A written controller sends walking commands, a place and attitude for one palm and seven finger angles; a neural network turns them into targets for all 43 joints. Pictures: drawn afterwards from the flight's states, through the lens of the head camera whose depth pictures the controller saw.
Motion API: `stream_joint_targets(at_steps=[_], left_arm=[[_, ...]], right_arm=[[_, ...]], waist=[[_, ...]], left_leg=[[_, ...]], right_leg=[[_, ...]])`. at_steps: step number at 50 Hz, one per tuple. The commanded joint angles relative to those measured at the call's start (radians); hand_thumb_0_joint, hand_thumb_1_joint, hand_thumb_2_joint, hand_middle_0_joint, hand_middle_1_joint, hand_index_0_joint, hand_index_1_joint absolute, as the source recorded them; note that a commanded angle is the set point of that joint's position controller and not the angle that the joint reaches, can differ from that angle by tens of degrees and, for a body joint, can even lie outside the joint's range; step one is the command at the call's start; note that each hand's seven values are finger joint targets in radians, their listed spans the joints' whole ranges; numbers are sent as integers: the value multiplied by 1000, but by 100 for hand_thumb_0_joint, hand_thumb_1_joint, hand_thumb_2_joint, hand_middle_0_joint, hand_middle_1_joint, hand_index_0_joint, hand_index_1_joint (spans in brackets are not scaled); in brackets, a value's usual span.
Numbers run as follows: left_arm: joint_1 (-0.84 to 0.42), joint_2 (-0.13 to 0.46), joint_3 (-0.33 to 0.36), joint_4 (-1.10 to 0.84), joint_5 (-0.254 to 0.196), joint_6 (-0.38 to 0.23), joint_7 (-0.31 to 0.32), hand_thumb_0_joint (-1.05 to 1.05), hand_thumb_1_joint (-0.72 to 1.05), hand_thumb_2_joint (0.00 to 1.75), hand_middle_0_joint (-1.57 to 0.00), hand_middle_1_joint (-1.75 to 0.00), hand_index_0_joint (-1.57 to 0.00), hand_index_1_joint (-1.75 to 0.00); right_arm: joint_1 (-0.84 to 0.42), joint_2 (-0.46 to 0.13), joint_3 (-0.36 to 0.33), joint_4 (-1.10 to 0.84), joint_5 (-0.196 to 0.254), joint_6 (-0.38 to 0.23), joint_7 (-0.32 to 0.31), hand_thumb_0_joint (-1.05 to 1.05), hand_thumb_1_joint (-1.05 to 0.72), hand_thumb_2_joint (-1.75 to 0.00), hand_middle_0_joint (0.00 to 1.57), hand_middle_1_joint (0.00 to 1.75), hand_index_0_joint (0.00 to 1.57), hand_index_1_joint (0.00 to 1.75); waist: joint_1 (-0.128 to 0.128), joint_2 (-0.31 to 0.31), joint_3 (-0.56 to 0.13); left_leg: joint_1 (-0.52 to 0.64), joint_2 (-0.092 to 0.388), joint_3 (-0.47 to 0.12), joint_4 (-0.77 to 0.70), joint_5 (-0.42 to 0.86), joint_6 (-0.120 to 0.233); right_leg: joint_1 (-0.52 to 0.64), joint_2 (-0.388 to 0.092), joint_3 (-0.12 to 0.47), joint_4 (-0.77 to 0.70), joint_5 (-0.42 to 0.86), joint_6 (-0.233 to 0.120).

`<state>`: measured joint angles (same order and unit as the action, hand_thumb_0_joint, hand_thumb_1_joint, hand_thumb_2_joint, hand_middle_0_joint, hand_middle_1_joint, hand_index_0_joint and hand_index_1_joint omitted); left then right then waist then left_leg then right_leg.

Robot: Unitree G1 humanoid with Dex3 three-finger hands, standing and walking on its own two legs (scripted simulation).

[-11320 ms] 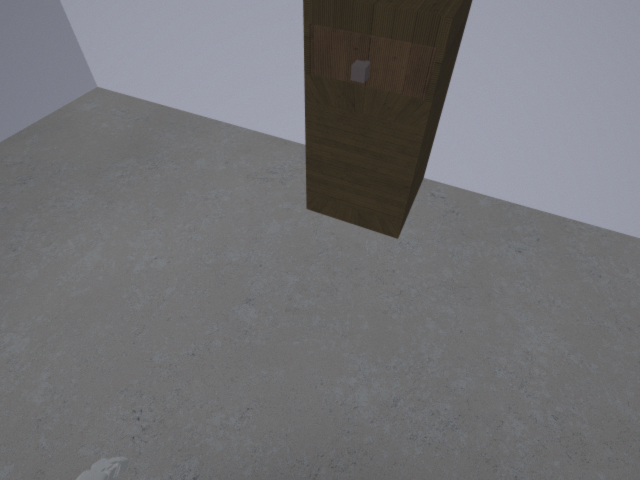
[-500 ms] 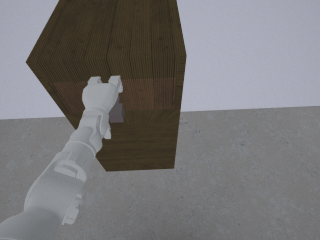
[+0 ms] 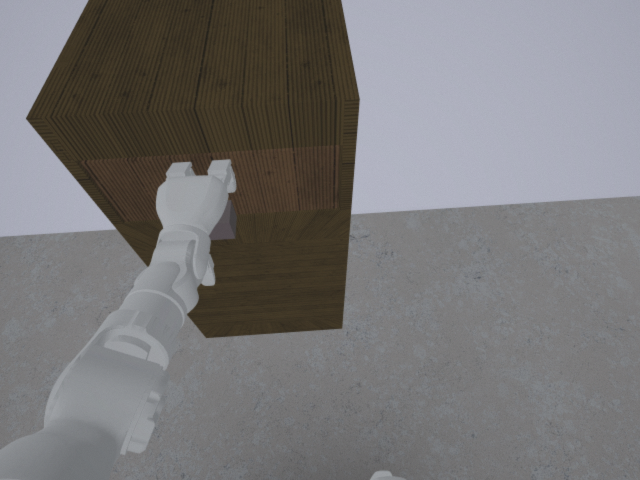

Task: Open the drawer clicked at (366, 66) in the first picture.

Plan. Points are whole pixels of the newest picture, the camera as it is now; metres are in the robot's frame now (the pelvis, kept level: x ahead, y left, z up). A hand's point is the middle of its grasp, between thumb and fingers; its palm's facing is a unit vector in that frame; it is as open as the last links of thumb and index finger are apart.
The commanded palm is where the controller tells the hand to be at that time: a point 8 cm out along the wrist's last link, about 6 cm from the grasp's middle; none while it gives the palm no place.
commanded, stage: lower the fingers behind the handle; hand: left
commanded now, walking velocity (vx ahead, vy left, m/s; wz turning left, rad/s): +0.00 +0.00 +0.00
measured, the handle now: (220, 209) +0.52 +0.14 -0.03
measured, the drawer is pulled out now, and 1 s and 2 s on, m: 0.00 0.00 0.00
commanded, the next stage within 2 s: close the thumb around the handle in 1.22 s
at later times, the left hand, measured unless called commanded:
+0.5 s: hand (210, 234) +0.47 +0.15 -0.02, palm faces -0.05 -0.03 -1.00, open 13.8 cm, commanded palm +0.45 +0.16 +0.03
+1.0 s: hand (215, 239) +0.47 +0.15 -0.04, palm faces -0.03 -0.04 -1.00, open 13.9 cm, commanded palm +0.45 +0.16 +0.01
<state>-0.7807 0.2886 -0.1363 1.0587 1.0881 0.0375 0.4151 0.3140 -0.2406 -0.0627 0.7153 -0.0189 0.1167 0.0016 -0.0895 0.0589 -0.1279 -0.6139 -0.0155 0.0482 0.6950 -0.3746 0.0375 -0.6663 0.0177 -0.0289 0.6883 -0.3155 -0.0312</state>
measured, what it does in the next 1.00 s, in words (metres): stands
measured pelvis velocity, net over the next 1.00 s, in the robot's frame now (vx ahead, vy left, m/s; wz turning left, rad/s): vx -0.01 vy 0.01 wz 0.00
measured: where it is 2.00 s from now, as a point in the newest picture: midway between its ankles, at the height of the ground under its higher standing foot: outside the picture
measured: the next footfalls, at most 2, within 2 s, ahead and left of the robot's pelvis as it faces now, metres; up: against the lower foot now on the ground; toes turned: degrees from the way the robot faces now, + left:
none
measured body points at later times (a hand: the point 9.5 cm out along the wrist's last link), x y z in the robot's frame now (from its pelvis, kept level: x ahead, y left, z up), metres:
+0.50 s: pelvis -0.01 +0.00 -0.02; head +0.10 -0.01 +0.42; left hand +0.46 +0.15 +0.03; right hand +0.01 -0.26 -0.16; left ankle -0.03 +0.10 -0.71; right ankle +0.00 -0.10 -0.71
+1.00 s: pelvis -0.01 +0.01 -0.03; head +0.10 +0.00 +0.41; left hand +0.47 +0.15 +0.01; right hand +0.01 -0.25 -0.17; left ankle -0.03 +0.10 -0.71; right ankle +0.00 -0.10 -0.71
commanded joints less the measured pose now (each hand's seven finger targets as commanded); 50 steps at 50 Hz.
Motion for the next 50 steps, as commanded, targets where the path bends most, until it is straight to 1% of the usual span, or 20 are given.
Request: stream_joint_targets(at_steps=[1,3,4,6,9,12,20,25,28,30,31,32,36,37,40,43,45,46,48,50], left_arm=[[-462,198,61,-199,7,-5,59,0,-50,30,-30,-120,-30,-120],[-468,174,40,-170,6,-1,63,0,-50,30,-30,-120,-30,-120],[-449,201,67,-141,7,3,65,0,-50,30,-30,-120,-30,-120],[-467,200,56,-126,6,8,69,0,-50,30,-30,-120,-30,-120],[-515,195,46,-138,12,2,73,0,-50,30,-30,-120,-30,-120],[-483,181,45,-115,9,0,74,0,-50,30,-30,-120,-30,-120],[-471,215,77,-97,22,1,92,0,-50,30,-30,-120,-30,-120],[-497,174,51,-124,24,-5,104,0,-50,30,-30,-120,-30,-120],[-526,147,31,-115,22,-2,113,0,-50,30,-30,-120,-30,-120],[-522,207,83,-131,22,-8,121,0,-50,30,-30,-120,-30,-120],[-481,207,87,-108,26,-1,123,0,-50,30,-30,-120,-30,-120],[-485,171,58,-106,26,3,125,0,-50,30,-30,-120,-30,-120],[-463,177,69,-72,26,23,134,0,-50,30,-30,-120,-30,-120],[-475,175,61,-70,27,29,134,0,-50,30,-30,-120,-30,-120],[-482,183,67,-89,27,27,131,0,-50,30,-30,-120,-30,-120],[-450,156,50,-75,24,39,123,0,-50,30,-30,-120,-30,-120],[-456,178,62,-68,21,41,119,0,-50,30,-30,-120,-30,-120],[-479,164,46,-84,20,40,118,0,-50,30,-30,-120,-30,-120],[-455,185,67,-83,20,41,116,0,-50,30,-30,-120,-30,-120],[-452,184,64,-85,20,38,111,0,-50,30,-30,-120,-30,-120]], right_arm=[[87,-133,-51,-68,-8,-29,-13,0,-90,-90,20,30,20,30],[88,-135,-51,-62,-9,-31,-12,0,-90,-90,20,30,20,30],[89,-137,-49,-60,-8,-32,-13,0,-90,-90,20,30,20,30],[91,-139,-46,-56,-8,-35,-15,0,-90,-90,20,30,20,30],[97,-140,-46,-55,-9,-41,-16,0,-90,-90,20,30,20,30],[108,-139,-48,-58,-14,-45,-14,0,-90,-90,20,30,20,30],[126,-143,-49,-55,-20,-46,-8,0,-90,-90,20,30,20,30],[132,-142,-54,-52,-22,-49,0,0,-90,-90,20,30,20,30],[140,-141,-55,-43,-25,-50,1,0,-90,-90,20,30,20,30],[147,-146,-55,-39,-30,-47,2,0,-90,-90,20,30,20,30],[140,-144,-54,-41,-31,-44,3,0,-90,-90,20,30,20,30],[136,-139,-52,-43,-31,-43,4,0,-90,-90,20,30,20,30],[137,-142,-50,-38,-30,-40,9,0,-90,-90,20,30,20,30],[135,-144,-50,-39,-30,-40,7,0,-90,-90,20,30,20,30],[142,-144,-50,-42,-32,-40,6,0,-90,-90,20,30,20,30],[138,-141,-50,-47,-30,-37,8,0,-90,-90,20,30,20,30],[143,-145,-48,-45,-26,-35,5,0,-90,-90,20,30,20,30],[139,-143,-48,-47,-26,-36,3,0,-90,-90,20,30,20,30],[141,-145,-48,-47,-26,-37,3,0,-90,-90,20,30,20,30],[141,-144,-47,-51,-25,-34,0,0,-90,-90,20,30,20,30]], waist=[[-17,-54,-446],[-35,-79,-415],[-27,-86,-403],[-38,-76,-391],[-45,-47,-425],[-45,-45,-443],[-45,-46,-468],[-56,-10,-486],[-74,-26,-471],[-58,-7,-526],[-50,-12,-520],[-59,-5,-497],[-57,-28,-480],[-67,-28,-466],[-64,-19,-515],[-60,-19,-497],[-64,-44,-483],[-70,-29,-481],[-56,-32,-498],[-58,-33,-499]], left_leg=[[156,-15,-24,-21,412,4],[130,-16,-23,-16,379,6],[108,-18,-26,-17,375,6],[91,-18,-23,-12,332,8],[97,-18,-30,4,339,7],[94,-16,-30,25,359,7],[44,-11,-37,70,371,6],[73,-2,-53,96,388,1],[66,1,-60,108,376,2],[76,1,-63,121,403,-1],[65,-1,-60,125,409,-1],[53,-1,-57,127,397,-2],[19,0,-56,136,377,0],[11,0,-56,138,368,0],[20,1,-58,149,388,1],[19,2,-53,151,388,-1],[7,3,-59,149,372,1],[7,2,-56,147,360,2],[12,1,-56,145,363,2],[10,1,-58,146,369,1]], right_leg=[[269,16,31,-32,395,-9],[251,16,31,-36,380,-5],[255,17,30,-32,374,-8],[230,15,33,-33,341,-5],[204,16,32,-15,329,-9],[189,19,29,3,347,-7],[153,21,25,49,354,-7],[81,24,14,70,319,-9],[49,27,10,78,302,-8],[63,25,10,96,319,-9],[66,26,11,99,326,-10],[52,26,9,99,319,-10],[42,27,6,108,310,-10],[34,26,9,108,306,-9],[46,24,10,123,327,-8],[37,26,8,119,322,-8],[36,26,7,119,310,-7],[32,26,9,115,304,-6],[49,26,9,117,307,-8],[50,25,11,119,314,-7]])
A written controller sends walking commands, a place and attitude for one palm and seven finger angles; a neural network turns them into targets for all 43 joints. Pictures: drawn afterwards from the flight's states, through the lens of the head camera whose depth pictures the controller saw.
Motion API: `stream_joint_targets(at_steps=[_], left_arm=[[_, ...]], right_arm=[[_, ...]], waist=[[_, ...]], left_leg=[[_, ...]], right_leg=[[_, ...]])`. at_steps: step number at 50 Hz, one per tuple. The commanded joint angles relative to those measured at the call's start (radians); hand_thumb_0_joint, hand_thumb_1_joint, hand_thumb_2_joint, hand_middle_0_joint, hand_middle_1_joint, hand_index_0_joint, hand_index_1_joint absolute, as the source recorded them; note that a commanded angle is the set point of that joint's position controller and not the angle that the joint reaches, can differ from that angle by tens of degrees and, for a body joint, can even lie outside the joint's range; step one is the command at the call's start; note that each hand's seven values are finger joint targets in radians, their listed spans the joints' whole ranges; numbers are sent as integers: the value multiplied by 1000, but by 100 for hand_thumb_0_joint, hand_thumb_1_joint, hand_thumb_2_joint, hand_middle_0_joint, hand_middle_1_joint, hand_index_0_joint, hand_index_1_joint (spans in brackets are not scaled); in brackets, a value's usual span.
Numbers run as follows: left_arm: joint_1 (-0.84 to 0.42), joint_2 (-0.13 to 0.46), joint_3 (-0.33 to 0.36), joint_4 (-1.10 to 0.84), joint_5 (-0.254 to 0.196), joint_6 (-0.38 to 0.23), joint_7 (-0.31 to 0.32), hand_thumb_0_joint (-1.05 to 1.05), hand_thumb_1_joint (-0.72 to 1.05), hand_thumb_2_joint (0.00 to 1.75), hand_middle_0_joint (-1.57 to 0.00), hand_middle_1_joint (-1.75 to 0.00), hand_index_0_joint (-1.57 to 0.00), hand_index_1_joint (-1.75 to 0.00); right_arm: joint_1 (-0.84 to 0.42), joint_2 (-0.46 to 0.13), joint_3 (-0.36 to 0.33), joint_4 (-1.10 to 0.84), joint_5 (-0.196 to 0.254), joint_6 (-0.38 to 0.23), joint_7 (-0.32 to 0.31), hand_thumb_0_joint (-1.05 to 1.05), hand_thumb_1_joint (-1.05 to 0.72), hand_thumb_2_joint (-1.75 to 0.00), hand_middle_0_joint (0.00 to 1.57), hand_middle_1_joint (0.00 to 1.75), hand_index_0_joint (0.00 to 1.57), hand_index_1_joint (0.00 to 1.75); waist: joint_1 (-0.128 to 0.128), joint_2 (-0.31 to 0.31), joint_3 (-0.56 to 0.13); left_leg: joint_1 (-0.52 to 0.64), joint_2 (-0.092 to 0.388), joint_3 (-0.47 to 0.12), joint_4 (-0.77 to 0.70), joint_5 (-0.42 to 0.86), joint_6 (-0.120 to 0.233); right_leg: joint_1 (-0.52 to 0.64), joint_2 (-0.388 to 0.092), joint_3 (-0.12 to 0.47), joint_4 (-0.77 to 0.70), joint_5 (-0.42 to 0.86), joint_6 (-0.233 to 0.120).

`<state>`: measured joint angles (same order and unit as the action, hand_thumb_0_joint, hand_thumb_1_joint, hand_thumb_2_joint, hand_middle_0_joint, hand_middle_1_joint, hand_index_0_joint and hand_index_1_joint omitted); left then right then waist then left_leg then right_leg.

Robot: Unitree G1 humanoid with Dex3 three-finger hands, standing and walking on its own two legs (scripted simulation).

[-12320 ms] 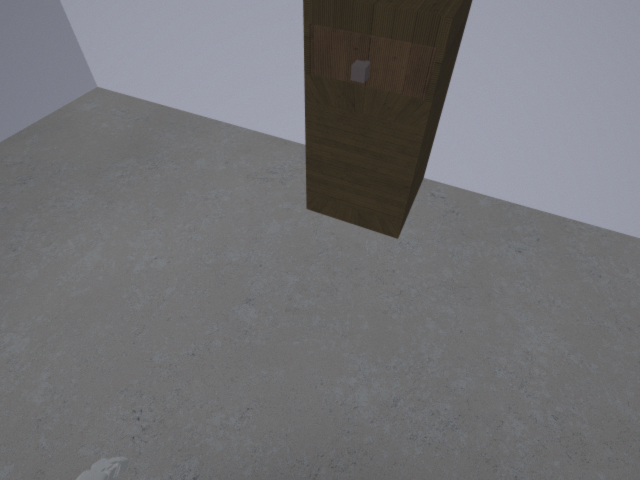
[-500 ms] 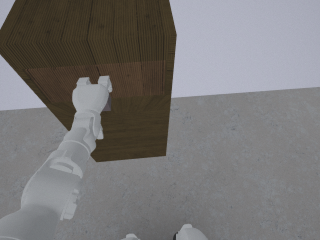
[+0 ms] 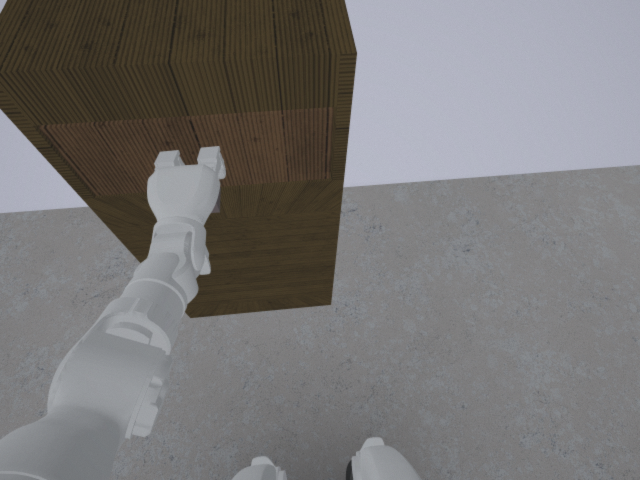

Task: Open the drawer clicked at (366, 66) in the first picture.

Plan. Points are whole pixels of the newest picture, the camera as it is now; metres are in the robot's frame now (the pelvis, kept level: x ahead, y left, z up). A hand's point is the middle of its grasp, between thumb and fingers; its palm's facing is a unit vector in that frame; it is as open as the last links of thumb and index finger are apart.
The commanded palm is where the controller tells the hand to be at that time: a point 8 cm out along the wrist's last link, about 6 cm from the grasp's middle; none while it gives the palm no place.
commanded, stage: lower the fingers behind the handle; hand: left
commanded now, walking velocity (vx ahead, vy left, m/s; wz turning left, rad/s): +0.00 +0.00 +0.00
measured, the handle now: (202, 180) +0.53 +0.14 +0.00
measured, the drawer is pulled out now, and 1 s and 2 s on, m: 0.00 0.00 0.09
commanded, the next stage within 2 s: close the thumb around the handle in 0.22 s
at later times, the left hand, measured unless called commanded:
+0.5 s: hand (196, 216) +0.47 +0.15 -0.01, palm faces -0.03 -0.04 -1.00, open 13.2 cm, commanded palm +0.45 +0.15 +0.04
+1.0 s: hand (197, 219) +0.47 +0.15 -0.01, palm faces -0.05 -0.06 -1.00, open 8.4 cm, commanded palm +0.45 +0.15 +0.04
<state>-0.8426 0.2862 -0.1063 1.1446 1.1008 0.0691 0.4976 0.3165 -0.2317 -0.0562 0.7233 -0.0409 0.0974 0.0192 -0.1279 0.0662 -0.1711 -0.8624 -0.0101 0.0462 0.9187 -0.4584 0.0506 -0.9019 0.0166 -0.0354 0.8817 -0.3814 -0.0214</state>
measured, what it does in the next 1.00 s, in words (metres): stands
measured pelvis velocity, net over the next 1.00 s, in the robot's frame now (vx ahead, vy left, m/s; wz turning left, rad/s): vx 0.00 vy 0.00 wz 0.00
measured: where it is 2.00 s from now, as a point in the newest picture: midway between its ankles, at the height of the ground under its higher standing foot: outside the picture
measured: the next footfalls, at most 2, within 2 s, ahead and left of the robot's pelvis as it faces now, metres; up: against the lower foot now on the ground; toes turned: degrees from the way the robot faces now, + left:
none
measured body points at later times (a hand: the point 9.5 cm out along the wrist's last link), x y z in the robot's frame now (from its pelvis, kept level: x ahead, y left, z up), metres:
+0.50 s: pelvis +0.00 +0.00 +0.00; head +0.11 -0.01 +0.44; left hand +0.47 +0.15 +0.04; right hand +0.02 -0.26 -0.14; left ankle -0.02 +0.09 -0.68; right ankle +0.01 -0.11 -0.68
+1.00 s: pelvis +0.00 +0.00 +0.00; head +0.11 -0.02 +0.44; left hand +0.47 +0.15 +0.04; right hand +0.03 -0.27 -0.14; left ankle -0.02 +0.09 -0.68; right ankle +0.01 -0.11 -0.68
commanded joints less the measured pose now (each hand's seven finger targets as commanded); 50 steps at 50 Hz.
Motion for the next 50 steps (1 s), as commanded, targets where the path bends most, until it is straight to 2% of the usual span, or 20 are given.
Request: stream_joint_targets(at_steps=[1,5,6,10,16,17,18,22,25,26,28,31,36,39,41,43,45,47,49,50], left_arm=[[-403,164,15,-187,8,2,28,0,-50,30,-30,-120,-30,-120],[-365,193,48,-210,5,-11,28,0,-50,30,-30,-120,-30,-120],[-352,156,21,-204,6,-11,27,0,-50,30,-30,-120,-30,-120],[-383,147,10,-205,12,-15,37,0,-50,30,-30,-120,-30,-120],[-344,180,41,-214,9,-15,38,0,-50,30,-30,-120,-30,-120],[-363,148,14,-228,11,-18,38,0,-44,32,-30,-121,-30,-121],[-339,168,36,-220,10,-17,39,0,-39,35,-31,-121,-31,-121],[-358,147,16,-226,12,-16,41,0,-16,44,-32,-124,-32,-124],[-348,170,37,-222,13,-15,42,0,0,52,-34,-125,-34,-125],[-355,137,8,-206,11,-10,40,0,6,54,-34,-126,-34,-126],[-371,157,20,-209,12,-7,41,0,17,59,-35,-127,-35,-127],[-371,142,11,-225,9,-8,37,0,34,66,-36,-129,-36,-129],[-356,162,26,-202,8,-10,29,0,62,78,-38,-132,-38,-132],[-344,155,28,-237,4,-23,27,0,79,85,-39,-134,-39,-134],[-310,154,29,-229,4,-25,24,0,90,90,-40,-135,-40,-135],[-311,171,44,-257,7,-36,31,0,90,90,-40,-135,-40,-135],[-330,150,27,-264,14,-41,38,0,90,90,-40,-135,-40,-135],[-338,176,44,-257,19,-39,47,0,90,90,-40,-135,-40,-135],[-347,206,67,-272,23,-40,52,0,90,90,-40,-135,-40,-135],[-339,189,55,-272,25,-39,54,0,90,90,-40,-135,-40,-135]], right_arm=[[138,-150,-54,-60,-4,-17,-17,0,-90,-90,20,30,20,30],[139,-150,-56,-64,-6,-16,-16,0,-90,-90,20,30,20,30],[134,-146,-57,-66,-4,-16,-15,0,-90,-90,20,30,20,30],[132,-148,-59,-59,-4,-20,-14,0,-90,-90,20,30,20,30],[128,-147,-57,-62,-4,-18,-14,0,-90,-90,20,30,20,30],[127,-144,-60,-60,-5,-19,-14,0,-90,-90,20,30,20,30],[129,-145,-59,-60,-4,-19,-12,0,-90,-90,20,30,20,30],[126,-144,-61,-59,-5,-19,-14,0,-90,-90,20,30,20,30],[130,-146,-61,-56,-6,-18,-13,0,-90,-90,20,30,20,30],[127,-144,-60,-55,-5,-18,-13,0,-90,-90,20,30,20,30],[127,-147,-59,-51,-4,-19,-14,0,-90,-90,20,30,20,30],[130,-144,-60,-53,-5,-18,-13,0,-90,-90,20,30,20,30],[129,-146,-59,-50,-3,-16,-17,0,-90,-90,20,30,20,30],[126,-142,-62,-56,-5,-18,-16,0,-90,-90,20,30,20,30],[129,-141,-61,-57,-5,-17,-15,0,-90,-90,20,30,20,30],[126,-141,-61,-62,-6,-17,-15,0,-90,-90,20,30,20,30],[123,-138,-64,-57,-8,-19,-14,0,-90,-90,20,30,20,30],[122,-142,-62,-51,-9,-21,-15,0,-90,-90,20,30,20,30],[118,-143,-60,-54,-12,-21,-17,0,-90,-90,20,30,20,30],[119,-139,-61,-55,-11,-21,-15,0,-90,-90,20,30,20,30]], waist=[[-25,-26,-445],[-4,-18,-476],[-10,-21,-458],[-22,-32,-420],[1,-21,-462],[-13,-19,-451],[0,-26,-447],[-11,-27,-446],[-2,-24,-465],[-19,-38,-437],[-20,-43,-429],[-12,-13,-466],[-16,-53,-433],[-3,-32,-473],[0,-42,-455],[10,-30,-475],[-2,-16,-456],[-6,-37,-449],[6,-25,-474],[5,-20,-485]], left_leg=[[268,-2,-55,-77,460,-12],[280,-2,-53,-75,496,-14],[281,-2,-53,-77,486,-15],[273,1,-57,-83,446,-14],[278,-4,-52,-83,477,-15],[285,-1,-50,-80,481,-15],[281,-2,-52,-82,481,-16],[286,-1,-52,-82,479,-15],[289,-1,-54,-77,500,-17],[281,-1,-51,-78,485,-15],[270,-2,-50,-80,463,-13],[301,0,-53,-78,504,-17],[264,-3,-50,-80,475,-13],[290,-4,-49,-76,513,-14],[283,-3,-46,-77,517,-14],[283,-5,-44,-79,515,-14],[289,-2,-46,-74,517,-14],[270,-4,-43,-71,488,-12],[267,-7,-45,-70,500,-14],[269,-8,-43,-68,494,-14]], right_leg=[[274,26,17,-78,383,-17],[303,25,20,-71,414,-18],[292,27,17,-78,402,-18],[266,27,14,-85,365,-19],[306,25,19,-77,400,-21],[294,26,18,-81,404,-19],[300,26,17,-80,400,-20],[291,26,17,-83,398,-19],[299,25,18,-75,413,-20],[289,27,17,-83,410,-18],[291,26,19,-85,398,-17],[294,26,18,-78,417,-19],[307,25,23,-82,421,-17],[327,24,24,-79,448,-19],[330,24,25,-82,460,-17],[344,23,27,-80,462,-18],[319,23,26,-80,455,-18],[317,23,27,-80,443,-17],[335,22,29,-71,457,-20],[335,22,30,-71,452,-19]])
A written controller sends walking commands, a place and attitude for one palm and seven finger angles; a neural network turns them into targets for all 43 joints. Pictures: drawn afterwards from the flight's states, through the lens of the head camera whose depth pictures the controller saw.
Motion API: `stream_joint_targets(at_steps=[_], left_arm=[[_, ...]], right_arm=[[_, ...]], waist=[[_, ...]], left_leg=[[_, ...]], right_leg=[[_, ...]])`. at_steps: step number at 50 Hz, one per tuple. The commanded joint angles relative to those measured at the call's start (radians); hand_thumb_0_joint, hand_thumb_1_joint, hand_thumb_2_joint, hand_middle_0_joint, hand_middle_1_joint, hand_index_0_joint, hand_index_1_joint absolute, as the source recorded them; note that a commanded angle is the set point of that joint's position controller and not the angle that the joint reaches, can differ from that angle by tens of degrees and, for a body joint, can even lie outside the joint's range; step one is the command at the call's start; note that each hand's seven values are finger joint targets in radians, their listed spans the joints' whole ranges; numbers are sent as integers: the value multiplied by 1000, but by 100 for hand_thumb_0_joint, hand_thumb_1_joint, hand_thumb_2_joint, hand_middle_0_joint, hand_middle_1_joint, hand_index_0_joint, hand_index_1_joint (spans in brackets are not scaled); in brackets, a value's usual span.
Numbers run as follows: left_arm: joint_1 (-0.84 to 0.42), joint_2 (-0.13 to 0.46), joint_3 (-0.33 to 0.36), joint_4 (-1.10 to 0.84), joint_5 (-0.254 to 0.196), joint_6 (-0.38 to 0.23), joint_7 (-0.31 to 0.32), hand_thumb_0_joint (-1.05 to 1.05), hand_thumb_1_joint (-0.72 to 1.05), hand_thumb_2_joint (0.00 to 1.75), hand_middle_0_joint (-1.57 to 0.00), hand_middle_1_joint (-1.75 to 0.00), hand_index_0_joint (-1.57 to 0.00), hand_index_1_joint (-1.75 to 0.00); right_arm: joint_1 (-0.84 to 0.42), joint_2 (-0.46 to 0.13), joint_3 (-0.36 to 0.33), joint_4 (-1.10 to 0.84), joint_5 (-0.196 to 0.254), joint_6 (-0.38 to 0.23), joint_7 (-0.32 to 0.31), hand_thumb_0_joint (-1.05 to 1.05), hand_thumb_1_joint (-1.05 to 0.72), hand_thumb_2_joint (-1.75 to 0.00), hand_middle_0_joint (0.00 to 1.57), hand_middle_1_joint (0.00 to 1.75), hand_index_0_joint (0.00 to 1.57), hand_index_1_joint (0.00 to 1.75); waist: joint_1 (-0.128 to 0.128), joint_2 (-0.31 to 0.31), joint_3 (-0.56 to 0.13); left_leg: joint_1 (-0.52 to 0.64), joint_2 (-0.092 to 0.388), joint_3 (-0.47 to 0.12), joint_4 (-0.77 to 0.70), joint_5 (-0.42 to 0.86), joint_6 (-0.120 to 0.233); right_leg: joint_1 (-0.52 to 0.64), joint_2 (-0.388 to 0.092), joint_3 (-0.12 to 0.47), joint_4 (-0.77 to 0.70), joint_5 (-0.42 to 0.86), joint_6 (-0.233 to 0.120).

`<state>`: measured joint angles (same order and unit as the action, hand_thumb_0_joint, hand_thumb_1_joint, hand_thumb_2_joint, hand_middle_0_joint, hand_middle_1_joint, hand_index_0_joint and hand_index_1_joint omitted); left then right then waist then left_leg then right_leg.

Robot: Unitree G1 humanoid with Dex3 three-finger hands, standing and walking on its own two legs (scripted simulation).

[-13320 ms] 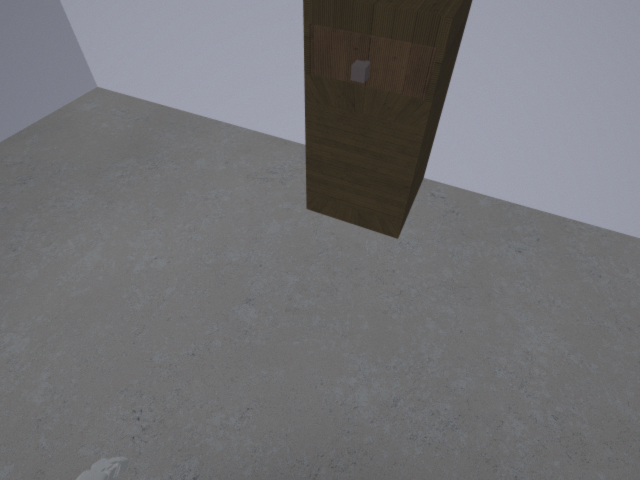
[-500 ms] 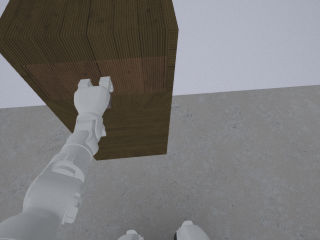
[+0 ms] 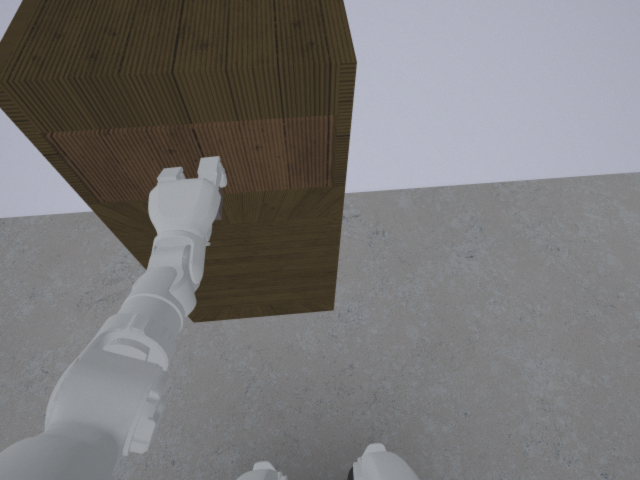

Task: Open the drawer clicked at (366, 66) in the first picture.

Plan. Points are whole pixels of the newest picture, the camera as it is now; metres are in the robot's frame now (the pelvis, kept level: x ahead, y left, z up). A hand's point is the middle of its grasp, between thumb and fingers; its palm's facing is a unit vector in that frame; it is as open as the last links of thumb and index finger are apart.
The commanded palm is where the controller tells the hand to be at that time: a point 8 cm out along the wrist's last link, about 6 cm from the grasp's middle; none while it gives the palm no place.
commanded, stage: close the thumb around the handle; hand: left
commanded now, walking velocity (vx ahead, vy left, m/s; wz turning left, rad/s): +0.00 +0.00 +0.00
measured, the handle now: (204, 187) +0.52 +0.14 +0.00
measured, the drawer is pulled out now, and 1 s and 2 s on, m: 0.00 0.09 0.21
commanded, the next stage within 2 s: pull the drawer open in 0.02 s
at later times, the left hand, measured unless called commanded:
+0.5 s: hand (198, 244) +0.43 +0.15 -0.02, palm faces -0.04 -0.07 -1.00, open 8.4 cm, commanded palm +0.40 +0.16 +0.04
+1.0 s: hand (195, 282) +0.38 +0.15 -0.02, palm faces -0.02 -0.06 -1.00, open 8.3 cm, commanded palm +0.34 +0.15 +0.04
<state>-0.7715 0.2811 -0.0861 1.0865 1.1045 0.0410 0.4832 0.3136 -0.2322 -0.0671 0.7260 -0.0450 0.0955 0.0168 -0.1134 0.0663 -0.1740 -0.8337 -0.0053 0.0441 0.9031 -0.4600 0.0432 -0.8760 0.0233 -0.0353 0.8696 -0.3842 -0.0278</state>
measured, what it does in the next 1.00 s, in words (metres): stands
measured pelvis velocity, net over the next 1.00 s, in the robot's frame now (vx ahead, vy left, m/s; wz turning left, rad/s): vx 0.00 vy -0.01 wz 0.01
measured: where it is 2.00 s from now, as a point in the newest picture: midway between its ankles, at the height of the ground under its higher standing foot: outside the picture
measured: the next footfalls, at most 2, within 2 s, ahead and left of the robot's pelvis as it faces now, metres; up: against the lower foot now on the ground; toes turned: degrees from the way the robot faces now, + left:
none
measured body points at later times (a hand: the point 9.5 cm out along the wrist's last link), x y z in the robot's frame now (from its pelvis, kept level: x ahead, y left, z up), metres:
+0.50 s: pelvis +0.01 +0.00 +0.01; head +0.10 -0.02 +0.45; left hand +0.43 +0.15 +0.04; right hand +0.05 -0.26 -0.14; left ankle -0.03 +0.09 -0.69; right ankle +0.01 -0.10 -0.69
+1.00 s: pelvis +0.00 -0.01 +0.01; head +0.07 -0.03 +0.46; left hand +0.37 +0.15 +0.04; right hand +0.12 -0.26 -0.13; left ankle -0.03 +0.09 -0.69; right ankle +0.01 -0.10 -0.69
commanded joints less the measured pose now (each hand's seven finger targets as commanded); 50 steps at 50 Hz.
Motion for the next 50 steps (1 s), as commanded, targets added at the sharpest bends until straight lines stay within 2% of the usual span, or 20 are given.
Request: stream_joint_targets(at_steps=[1,6,9,10,11,13,15,16,20,21,22,25,26,33,34,37,40,45,46,50], left_arm=[[-414,190,32,-204,23,-8,69,0,90,90,-40,-135,-40,-135],[-415,187,33,-223,24,-4,72,0,90,90,-40,-135,-40,-135],[-315,172,43,-233,10,-6,64,0,90,90,-40,-135,-40,-135],[-286,145,24,-234,7,-7,59,0,90,90,-40,-135,-40,-135],[-279,153,29,-225,3,-5,57,0,90,90,-40,-135,-40,-135],[-247,165,38,-243,6,-8,58,0,90,90,-40,-135,-40,-135],[-216,149,30,-258,13,-9,62,0,90,90,-40,-135,-40,-135],[-227,113,1,-272,10,-9,63,0,90,90,-40,-135,-40,-135],[-169,127,22,-296,20,-4,74,0,90,90,-40,-135,-40,-135],[-167,94,-2,-311,16,-3,75,0,90,90,-40,-135,-40,-135],[-141,108,12,-314,19,0,76,0,90,90,-40,-135,-40,-135],[-137,73,-18,-321,22,7,80,0,90,90,-40,-135,-40,-135],[-149,93,-7,-323,27,9,83,0,90,90,-40,-135,-40,-135],[-55,65,-22,-372,26,18,83,0,90,90,-40,-135,-40,-135],[-48,96,4,-396,26,16,84,0,90,90,-40,-135,-40,-135],[2,35,-43,-428,22,23,80,0,90,90,-40,-135,-40,-135],[40,62,-25,-438,26,31,81,0,90,90,-40,-135,-40,-135],[73,34,-50,-496,32,41,87,0,90,90,-40,-135,-40,-135],[68,5,-77,-500,29,45,87,0,90,90,-40,-135,-40,-135],[139,27,-58,-531,27,52,82,0,90,90,-40,-135,-40,-135]], right_arm=[[122,-138,-51,-54,-6,-19,-13,0,-90,-90,20,30,20,30],[123,-139,-54,-54,-6,-20,-12,0,-90,-90,20,30,20,30],[115,-135,-55,-68,-7,-15,-8,0,-90,-90,20,30,20,30],[113,-132,-56,-72,-4,-13,-6,0,-90,-90,20,30,20,30],[110,-134,-55,-70,-2,-12,-6,0,-90,-90,20,30,20,30],[96,-134,-53,-79,3,-11,-9,0,-90,-90,20,30,20,30],[89,-130,-53,-82,3,-9,-10,0,-90,-90,20,30,20,30],[86,-128,-54,-85,6,-10,-9,0,-90,-90,20,30,20,30],[72,-126,-55,-84,5,-4,-9,0,-90,-90,20,30,20,30],[65,-124,-56,-89,4,-5,-8,0,-90,-90,20,30,20,30],[60,-122,-55,-91,8,-4,-8,0,-90,-90,20,30,20,30],[43,-119,-54,-96,11,-2,-9,0,-90,-90,20,30,20,30],[38,-120,-53,-92,12,-1,-11,0,-90,-90,20,30,20,30],[-2,-106,-48,-121,15,3,-16,0,-90,-90,20,30,20,30],[-8,-109,-47,-125,15,3,-18,0,-90,-90,20,30,20,30],[-26,-104,-46,-138,20,4,-14,0,-90,-90,20,30,20,30],[-45,-104,-42,-144,22,5,-19,0,-90,-90,20,30,20,30],[-70,-101,-41,-154,24,2,-20,0,-90,-90,20,30,20,30],[-76,-100,-40,-154,22,1,-20,0,-90,-90,20,30,20,30],[-94,-99,-36,-163,24,0,-25,0,-90,-90,20,30,20,30]], waist=[[-14,-23,-457],[-12,-20,-487],[17,-24,-509],[17,-18,-496],[14,-51,-466],[29,-54,-458],[36,-43,-458],[25,-56,-436],[41,-66,-431],[36,-68,-425],[50,-63,-416],[44,-69,-388],[44,-75,-383],[69,-77,-394],[77,-73,-408],[72,-75,-368],[79,-93,-350],[86,-75,-346],[76,-83,-342],[93,-107,-345]], left_leg=[[239,-10,-43,-52,497,-7],[263,-7,-46,-49,528,-9],[288,-7,-44,-54,589,-11],[289,-5,-40,-57,578,-11],[265,-7,-34,-63,543,-8],[250,-11,-31,-80,506,-7],[271,-8,-33,-85,535,-9],[272,-6,-33,-89,524,-9],[295,-2,-33,-94,554,-10],[294,-5,-29,-97,542,-9],[293,-6,-30,-102,538,-11],[298,-6,-31,-113,512,-10],[292,-8,-30,-114,497,-11],[301,-18,-20,-121,499,-9],[302,-18,-23,-121,517,-10],[324,-13,-26,-126,522,-12],[305,-19,-21,-133,483,-11],[337,-17,-27,-141,481,-15],[337,-19,-24,-139,461,-13],[326,-23,-23,-147,457,-13]], right_leg=[[293,16,26,-58,449,-13],[294,16,24,-54,460,-12],[335,17,25,-59,504,-13],[330,17,24,-63,500,-12],[340,17,26,-72,496,-10],[362,16,30,-79,478,-13],[360,16,26,-78,487,-15],[351,16,23,-86,477,-14],[357,16,22,-88,485,-15],[361,16,22,-94,487,-15],[365,16,22,-96,478,-17],[357,16,19,-105,452,-19],[357,16,19,-104,444,-19],[408,13,26,-111,479,-20],[424,12,30,-107,494,-23],[398,14,21,-116,476,-21],[418,12,29,-122,472,-21],[404,13,23,-125,436,-25],[399,13,21,-129,430,-23],[441,9,29,-130,454,-23]])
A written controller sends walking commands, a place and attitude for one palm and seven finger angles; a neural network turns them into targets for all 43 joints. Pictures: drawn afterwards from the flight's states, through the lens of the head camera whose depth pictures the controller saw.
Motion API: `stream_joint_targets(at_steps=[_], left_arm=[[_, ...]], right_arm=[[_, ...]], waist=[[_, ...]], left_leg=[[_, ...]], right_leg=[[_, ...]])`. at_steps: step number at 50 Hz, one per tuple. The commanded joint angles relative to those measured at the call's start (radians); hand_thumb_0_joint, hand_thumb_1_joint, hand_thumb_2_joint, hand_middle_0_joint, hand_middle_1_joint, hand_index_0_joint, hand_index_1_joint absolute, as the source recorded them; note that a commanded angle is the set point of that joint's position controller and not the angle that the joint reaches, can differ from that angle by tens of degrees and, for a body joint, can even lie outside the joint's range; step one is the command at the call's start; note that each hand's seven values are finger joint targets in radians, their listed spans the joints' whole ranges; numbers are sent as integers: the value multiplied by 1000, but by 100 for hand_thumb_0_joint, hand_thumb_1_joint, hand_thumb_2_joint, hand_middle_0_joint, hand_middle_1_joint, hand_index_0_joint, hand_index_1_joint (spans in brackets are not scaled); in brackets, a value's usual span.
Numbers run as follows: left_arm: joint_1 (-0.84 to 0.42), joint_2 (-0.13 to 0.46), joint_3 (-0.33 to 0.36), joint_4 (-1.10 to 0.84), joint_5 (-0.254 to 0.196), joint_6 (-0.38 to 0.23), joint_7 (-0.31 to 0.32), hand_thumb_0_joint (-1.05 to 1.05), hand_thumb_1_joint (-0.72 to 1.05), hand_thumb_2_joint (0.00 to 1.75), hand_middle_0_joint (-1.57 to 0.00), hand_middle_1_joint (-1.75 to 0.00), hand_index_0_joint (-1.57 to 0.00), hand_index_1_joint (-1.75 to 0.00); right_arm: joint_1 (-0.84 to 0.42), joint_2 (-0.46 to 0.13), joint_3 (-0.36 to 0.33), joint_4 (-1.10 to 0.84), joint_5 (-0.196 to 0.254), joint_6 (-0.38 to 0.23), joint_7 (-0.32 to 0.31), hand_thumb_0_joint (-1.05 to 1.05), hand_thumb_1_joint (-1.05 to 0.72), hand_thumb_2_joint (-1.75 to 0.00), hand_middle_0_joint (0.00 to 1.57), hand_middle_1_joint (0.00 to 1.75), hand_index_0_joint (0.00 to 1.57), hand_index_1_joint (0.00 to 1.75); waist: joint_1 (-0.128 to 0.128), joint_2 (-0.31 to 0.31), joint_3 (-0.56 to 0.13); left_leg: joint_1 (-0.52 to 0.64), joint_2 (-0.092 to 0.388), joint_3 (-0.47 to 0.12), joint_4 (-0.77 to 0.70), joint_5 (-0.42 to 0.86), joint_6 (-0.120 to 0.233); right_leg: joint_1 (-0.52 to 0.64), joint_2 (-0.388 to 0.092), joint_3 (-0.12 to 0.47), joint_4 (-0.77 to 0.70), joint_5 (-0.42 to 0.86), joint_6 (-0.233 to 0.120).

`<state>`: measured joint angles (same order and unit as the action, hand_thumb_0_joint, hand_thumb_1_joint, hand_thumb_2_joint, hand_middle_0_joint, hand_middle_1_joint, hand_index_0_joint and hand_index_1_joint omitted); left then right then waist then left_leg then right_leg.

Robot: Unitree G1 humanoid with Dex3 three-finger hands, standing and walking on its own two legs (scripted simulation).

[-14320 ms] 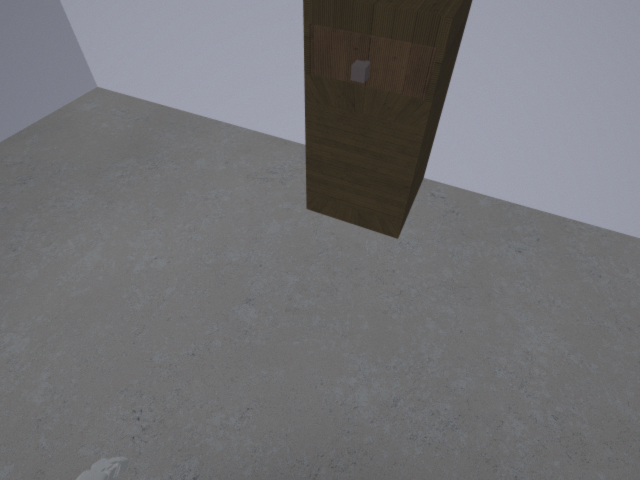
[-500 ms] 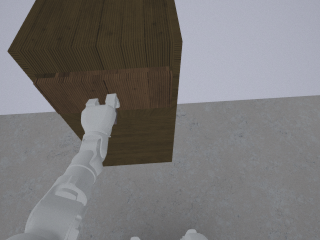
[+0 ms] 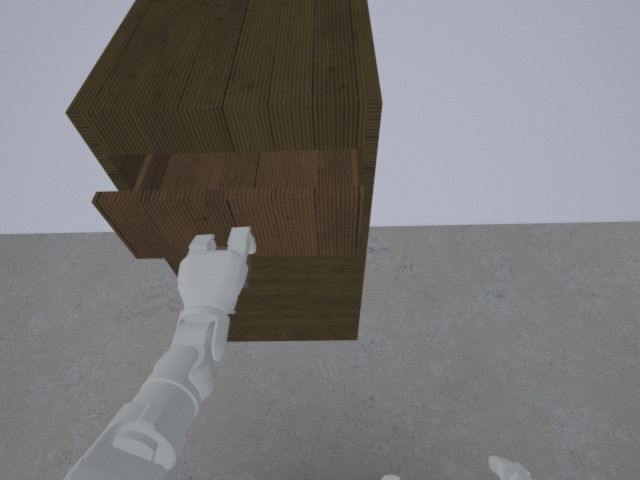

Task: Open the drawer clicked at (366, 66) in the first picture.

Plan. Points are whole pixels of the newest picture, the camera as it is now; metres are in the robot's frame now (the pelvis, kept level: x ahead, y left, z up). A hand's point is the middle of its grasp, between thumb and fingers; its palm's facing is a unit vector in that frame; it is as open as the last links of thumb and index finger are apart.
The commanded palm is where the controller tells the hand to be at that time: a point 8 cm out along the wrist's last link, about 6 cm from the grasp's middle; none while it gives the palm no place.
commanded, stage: pull the drawer open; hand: left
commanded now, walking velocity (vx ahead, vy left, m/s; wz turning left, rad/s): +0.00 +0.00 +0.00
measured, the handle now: (234, 254) +0.43 +0.15 -0.02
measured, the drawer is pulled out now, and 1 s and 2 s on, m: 0.09 0.21 0.30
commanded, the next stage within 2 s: open the thumb to release the handle in 1.86 s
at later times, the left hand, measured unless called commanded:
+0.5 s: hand (219, 336) +0.31 +0.15 -0.03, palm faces -0.01 -0.08 -1.00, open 8.3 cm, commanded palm +0.27 +0.16 +0.03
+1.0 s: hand (214, 378) +0.25 +0.15 -0.03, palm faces -0.02 -0.10 -0.99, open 8.2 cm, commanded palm +0.22 +0.16 +0.03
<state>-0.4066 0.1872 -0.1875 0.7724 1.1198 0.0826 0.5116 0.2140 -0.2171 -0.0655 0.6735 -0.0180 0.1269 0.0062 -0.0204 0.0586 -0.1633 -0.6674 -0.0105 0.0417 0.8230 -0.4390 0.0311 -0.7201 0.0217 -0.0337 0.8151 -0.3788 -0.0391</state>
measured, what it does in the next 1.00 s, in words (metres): stands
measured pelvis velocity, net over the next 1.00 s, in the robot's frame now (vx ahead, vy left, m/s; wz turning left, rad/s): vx -0.01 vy -0.01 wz -0.01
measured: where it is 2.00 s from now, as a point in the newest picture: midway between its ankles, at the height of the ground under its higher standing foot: outside the picture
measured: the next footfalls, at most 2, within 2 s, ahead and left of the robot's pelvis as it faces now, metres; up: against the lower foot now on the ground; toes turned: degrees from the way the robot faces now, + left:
none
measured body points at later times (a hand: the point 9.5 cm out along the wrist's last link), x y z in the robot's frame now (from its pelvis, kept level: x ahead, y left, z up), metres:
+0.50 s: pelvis +0.00 -0.01 +0.00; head +0.04 -0.04 +0.45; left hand +0.30 +0.15 +0.02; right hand +0.15 -0.25 -0.13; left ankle -0.03 +0.10 -0.70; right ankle +0.00 -0.10 -0.70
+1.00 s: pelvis -0.01 -0.01 +0.00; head +0.03 -0.05 +0.45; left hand +0.25 +0.15 +0.02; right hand +0.18 -0.24 -0.12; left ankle -0.03 +0.10 -0.70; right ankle +0.00 -0.10 -0.70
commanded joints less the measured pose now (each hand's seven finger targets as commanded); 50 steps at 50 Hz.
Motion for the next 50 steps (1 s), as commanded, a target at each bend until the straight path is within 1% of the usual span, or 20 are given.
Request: stream_joint_targets(at_steps=[1,7,8,9,12,14,15,16,17,19,24,29,30,34,36,40,42,43,44,50], left_arm=[[-236,108,28,-229,11,11,52,0,90,90,-40,-135,-40,-135],[-158,83,4,-314,5,11,47,0,90,90,-40,-135,-40,-135],[-127,75,3,-328,2,11,47,0,90,90,-40,-135,-40,-135],[-81,102,31,-339,-3,12,48,0,90,90,-40,-135,-40,-135],[-25,74,2,-383,-6,11,42,0,90,90,-40,-135,-40,-135],[13,120,42,-410,-6,9,44,0,90,90,-40,-135,-40,-135],[42,117,43,-426,-7,11,44,0,90,90,-40,-135,-40,-135],[33,112,32,-423,-4,13,43,0,90,90,-40,-135,-40,-135],[33,121,42,-429,-2,11,47,0,90,90,-40,-135,-40,-135],[43,125,45,-453,4,10,51,0,90,90,-40,-135,-40,-135],[69,85,1,-486,9,16,55,0,90,90,-40,-135,-40,-135],[156,102,17,-532,11,19,53,0,90,90,-40,-135,-40,-135],[173,81,-7,-547,9,21,51,0,90,90,-40,-135,-40,-135],[205,105,15,-560,5,21,46,0,90,90,-40,-135,-40,-135],[209,94,1,-581,10,17,48,0,90,90,-40,-135,-40,-135],[290,105,12,-630,9,13,48,0,90,90,-40,-135,-40,-135],[342,112,23,-643,6,11,49,0,90,90,-40,-135,-40,-135],[359,95,5,-655,3,12,47,0,90,90,-40,-135,-40,-135],[368,118,29,-669,6,10,49,0,90,90,-40,-135,-40,-135],[433,120,32,-710,8,9,60,0,90,90,-40,-135,-40,-135]], right_arm=[[1,-113,-36,-113,-1,-32,-15,0,-90,-90,20,30,20,30],[-26,-111,-34,-129,0,-38,-10,0,-90,-90,20,30,20,30],[-30,-109,-37,-132,-1,-39,-10,0,-90,-90,20,30,20,30],[-36,-112,-36,-138,-2,-40,-10,0,-90,-90,20,30,20,30],[-57,-108,-31,-149,0,-44,-10,0,-90,-90,20,30,20,30],[-69,-114,-29,-152,0,-47,-12,0,-90,-90,20,30,20,30],[-71,-110,-27,-158,0,-49,-13,0,-90,-90,20,30,20,30],[-78,-110,-24,-154,1,-50,-14,0,-90,-90,20,30,20,30],[-80,-109,-23,-153,1,-53,-15,0,-90,-90,20,30,20,30],[-93,-110,-23,-158,0,-58,-16,0,-90,-90,20,30,20,30],[-108,-105,-22,-161,-1,-64,-10,0,-90,-90,20,30,20,30],[-130,-105,-20,-173,-3,-65,-9,0,-90,-90,20,30,20,30],[-134,-100,-17,-180,-3,-65,-7,0,-90,-90,20,30,20,30],[-153,-102,-12,-185,-1,-66,-10,0,-90,-90,20,30,20,30],[-157,-97,-10,-185,-3,-70,-9,0,-90,-90,20,30,20,30],[-167,-96,-8,-199,-7,-73,-6,0,-90,-90,20,30,20,30],[-176,-92,-6,-203,-6,-75,-5,0,-90,-90,20,30,20,30],[-181,-92,-4,-205,-7,-76,-3,0,-90,-90,20,30,20,30],[-185,-94,-5,-205,-8,-77,-4,0,-90,-90,20,30,20,30],[-200,-90,1,-212,-11,-81,-3,0,-90,-90,20,30,20,30]], waist=[[-4,-90,-339],[8,-72,-332],[10,-85,-341],[21,-97,-341],[18,-112,-304],[30,-116,-307],[36,-106,-309],[24,-104,-276],[27,-121,-272],[33,-96,-265],[28,-94,-251],[49,-97,-278],[47,-94,-269],[50,-127,-233],[49,-102,-228],[63,-116,-247],[69,-110,-227],[67,-113,-225],[71,-110,-234],[71,-112,-202]], left_leg=[[162,-17,-22,-70,430,-2],[190,-15,-23,-75,439,-4],[195,-14,-22,-74,441,-2],[187,-17,-20,-75,448,-3],[174,-20,-18,-82,412,-2],[169,-21,-19,-85,411,-4],[167,-24,-14,-87,400,-4],[158,-26,-14,-87,374,-4],[149,-26,-15,-89,355,-4],[160,-26,-16,-91,357,-6],[174,-25,-20,-86,341,-8],[181,-28,-21,-81,362,-9],[184,-27,-19,-82,359,-8],[158,-31,-20,-87,312,-7],[170,-30,-21,-88,307,-7],[167,-33,-18,-83,317,-8],[160,-35,-18,-83,312,-9],[158,-36,-18,-82,307,-8],[162,-35,-18,-81,318,-10],[143,-37,-18,-75,276,-9]], right_leg=[[271,12,26,-77,437,-12],[270,13,25,-80,425,-16],[282,12,27,-81,432,-14],[303,11,31,-83,452,-15],[307,7,34,-89,449,-11],[325,7,44,-89,454,-13],[333,3,46,-89,460,-12],[316,4,47,-93,445,-11],[314,4,47,-93,419,-10],[305,5,47,-93,398,-15],[277,6,39,-92,362,-15],[302,6,49,-83,392,-17],[300,3,45,-84,393,-15],[304,3,56,-95,357,-13],[288,3,54,-93,343,-14],[314,-1,64,-88,372,-12],[314,0,69,-88,377,-13],[316,-3,70,-89,383,-12],[323,-1,76,-86,394,-14],[302,-4,82,-86,357,-12]])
